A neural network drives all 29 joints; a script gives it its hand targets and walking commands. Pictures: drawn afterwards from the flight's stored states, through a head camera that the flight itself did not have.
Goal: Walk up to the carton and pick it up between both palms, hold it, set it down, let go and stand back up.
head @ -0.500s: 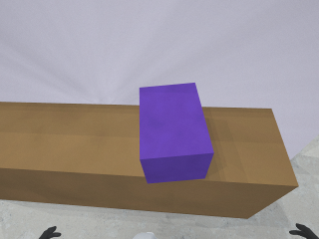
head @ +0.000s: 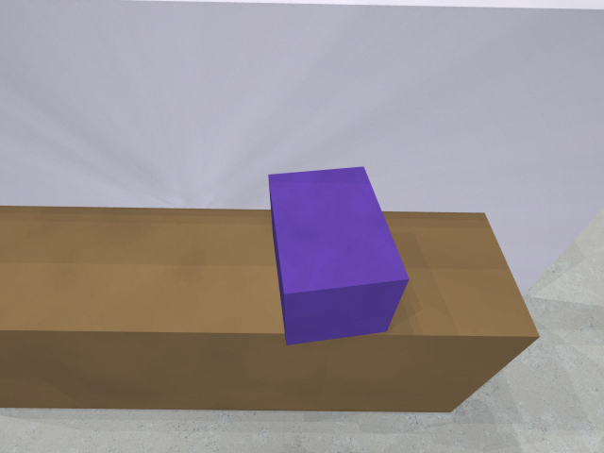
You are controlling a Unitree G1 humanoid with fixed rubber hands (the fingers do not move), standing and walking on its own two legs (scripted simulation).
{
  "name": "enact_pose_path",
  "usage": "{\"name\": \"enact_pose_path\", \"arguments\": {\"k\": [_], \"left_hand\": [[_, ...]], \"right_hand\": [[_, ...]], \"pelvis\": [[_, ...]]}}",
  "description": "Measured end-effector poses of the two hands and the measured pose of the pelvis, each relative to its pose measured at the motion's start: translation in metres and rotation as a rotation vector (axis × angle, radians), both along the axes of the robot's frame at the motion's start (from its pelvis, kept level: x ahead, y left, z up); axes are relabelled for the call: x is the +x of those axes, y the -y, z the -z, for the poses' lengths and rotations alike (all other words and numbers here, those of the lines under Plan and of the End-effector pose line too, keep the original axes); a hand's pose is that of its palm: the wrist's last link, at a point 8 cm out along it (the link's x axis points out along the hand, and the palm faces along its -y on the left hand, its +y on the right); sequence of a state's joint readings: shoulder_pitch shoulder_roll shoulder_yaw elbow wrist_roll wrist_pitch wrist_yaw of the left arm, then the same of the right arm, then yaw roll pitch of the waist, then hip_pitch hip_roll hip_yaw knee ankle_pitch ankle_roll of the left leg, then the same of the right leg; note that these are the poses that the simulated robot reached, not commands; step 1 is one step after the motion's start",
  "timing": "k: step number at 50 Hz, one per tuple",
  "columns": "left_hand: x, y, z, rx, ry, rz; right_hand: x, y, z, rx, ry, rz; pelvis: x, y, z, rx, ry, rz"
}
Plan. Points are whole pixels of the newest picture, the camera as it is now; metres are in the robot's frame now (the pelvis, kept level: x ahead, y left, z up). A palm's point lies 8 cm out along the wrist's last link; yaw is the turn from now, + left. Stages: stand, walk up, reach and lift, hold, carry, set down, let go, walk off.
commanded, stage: walk up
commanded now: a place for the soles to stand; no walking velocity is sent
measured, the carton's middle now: (326, 252) +0.52 -0.02 -0.12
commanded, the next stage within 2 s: none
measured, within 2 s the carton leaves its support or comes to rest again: neither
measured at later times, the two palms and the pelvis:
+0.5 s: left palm out of the picture +0.10 +0.29 -0.11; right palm out of the picture +0.08 -0.36 -0.10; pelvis +0.03 -0.04 -0.01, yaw +1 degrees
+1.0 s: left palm (123, 450) +0.16 +0.27 -0.10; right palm (570, 441) +0.18 -0.36 -0.12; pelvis +0.09 -0.05 -0.01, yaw +2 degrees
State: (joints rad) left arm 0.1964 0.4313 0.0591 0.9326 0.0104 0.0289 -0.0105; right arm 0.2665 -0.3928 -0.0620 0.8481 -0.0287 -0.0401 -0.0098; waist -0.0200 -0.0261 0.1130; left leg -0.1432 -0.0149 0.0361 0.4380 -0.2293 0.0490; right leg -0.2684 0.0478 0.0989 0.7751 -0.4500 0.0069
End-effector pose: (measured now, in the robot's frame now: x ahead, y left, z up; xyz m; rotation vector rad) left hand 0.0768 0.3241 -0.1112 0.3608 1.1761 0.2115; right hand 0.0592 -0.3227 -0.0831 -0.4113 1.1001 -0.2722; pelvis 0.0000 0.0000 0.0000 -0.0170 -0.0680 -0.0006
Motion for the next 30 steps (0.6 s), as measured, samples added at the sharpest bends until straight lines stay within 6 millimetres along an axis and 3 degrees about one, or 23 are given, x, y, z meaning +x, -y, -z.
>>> {"name": "enact_pose_path", "arguments": {"k": [5,9,18,25,30], "left_hand": [[0.014,0.014,-0.012,0.023,0.038,0.054],[0.017,0.030,-0.016,0.063,0.067,0.070],[0.011,0.050,-0.028,0.049,0.099,0.018],[0.020,0.039,-0.006,0.004,0.087,-0.021],[0.029,0.047,0.001,-0.035,0.041,-0.025]], "right_hand": [[-0.011,0.028,0.006,0.002,0.012,0.019],[-0.014,0.049,0.022,0.027,-0.002,0.037],[-0.001,0.045,0.026,0.093,-0.052,-0.009],[0.018,0.038,0.021,0.039,-0.085,-0.043],[0.042,0.032,0.013,0.024,-0.027,-0.055]], "pelvis": [[-0.003,0.014,0.004,0.009,0.000,0.027],[-0.002,0.033,0.011,0.002,0.006,0.031],[0.012,0.046,0.001,0.021,-0.014,0.007],[0.028,0.039,0.009,0.025,-0.017,-0.021],[0.039,0.034,0.005,0.009,-0.020,-0.013]]}}
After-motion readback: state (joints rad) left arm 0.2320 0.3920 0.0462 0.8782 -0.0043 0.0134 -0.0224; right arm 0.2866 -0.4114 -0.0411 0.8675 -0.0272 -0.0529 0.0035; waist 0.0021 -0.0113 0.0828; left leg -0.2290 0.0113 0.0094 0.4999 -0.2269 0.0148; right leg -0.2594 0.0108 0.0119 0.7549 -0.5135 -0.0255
